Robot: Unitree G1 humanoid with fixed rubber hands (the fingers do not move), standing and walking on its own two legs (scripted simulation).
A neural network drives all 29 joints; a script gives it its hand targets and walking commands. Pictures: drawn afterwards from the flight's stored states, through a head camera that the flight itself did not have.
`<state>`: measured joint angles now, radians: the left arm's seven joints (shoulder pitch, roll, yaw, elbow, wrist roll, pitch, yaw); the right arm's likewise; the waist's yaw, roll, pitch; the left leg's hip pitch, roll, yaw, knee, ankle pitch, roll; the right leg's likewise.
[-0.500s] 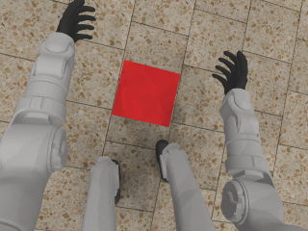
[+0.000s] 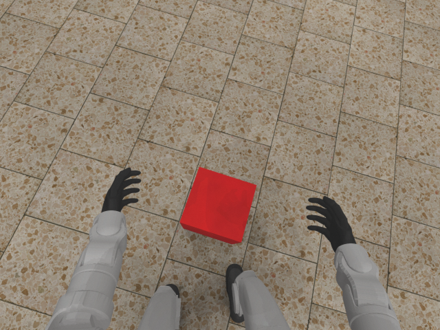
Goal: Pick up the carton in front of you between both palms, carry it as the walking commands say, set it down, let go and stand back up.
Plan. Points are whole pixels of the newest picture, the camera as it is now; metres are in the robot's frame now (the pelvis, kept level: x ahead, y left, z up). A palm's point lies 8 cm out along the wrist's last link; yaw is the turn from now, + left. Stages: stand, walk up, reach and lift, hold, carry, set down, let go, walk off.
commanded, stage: let go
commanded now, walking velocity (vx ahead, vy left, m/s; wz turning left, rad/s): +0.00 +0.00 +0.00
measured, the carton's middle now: (216, 208) +0.40 -0.06 -0.60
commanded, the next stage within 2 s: stand in 0.94 s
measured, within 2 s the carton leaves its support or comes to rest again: neither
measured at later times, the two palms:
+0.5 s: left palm (52, 249) +0.27 +0.23 -0.02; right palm (355, 262) +0.22 -0.23 -0.02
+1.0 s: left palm (47, 276) +0.23 +0.24 -0.02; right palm (364, 273) +0.20 -0.24 -0.02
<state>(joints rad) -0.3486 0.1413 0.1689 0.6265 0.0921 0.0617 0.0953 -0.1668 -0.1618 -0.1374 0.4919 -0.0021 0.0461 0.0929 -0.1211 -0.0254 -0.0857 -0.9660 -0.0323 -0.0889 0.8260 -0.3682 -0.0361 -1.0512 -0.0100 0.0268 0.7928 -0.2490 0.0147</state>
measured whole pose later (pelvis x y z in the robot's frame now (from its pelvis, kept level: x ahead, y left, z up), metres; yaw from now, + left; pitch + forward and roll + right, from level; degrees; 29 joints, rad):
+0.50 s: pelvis +0.07 +0.02 +0.05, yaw -3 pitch +5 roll -1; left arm 0.17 0.19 0.07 0.50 0.04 0.02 -0.04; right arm 0.24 -0.22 -0.03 0.41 0.02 0.05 0.06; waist -0.03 0.02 0.01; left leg -0.17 0.01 -0.04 0.42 -0.34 0.00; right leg -0.27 0.01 0.06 0.41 -0.23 0.03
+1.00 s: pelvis +0.06 +0.01 +0.05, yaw -3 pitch +1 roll -1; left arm 0.20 0.21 0.01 0.54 0.01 0.04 0.00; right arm 0.21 -0.24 -0.04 0.48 -0.02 0.12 0.00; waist -0.02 0.03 0.00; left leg -0.14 0.01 -0.05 0.47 -0.35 -0.01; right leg -0.24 0.01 0.05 0.47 -0.24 0.03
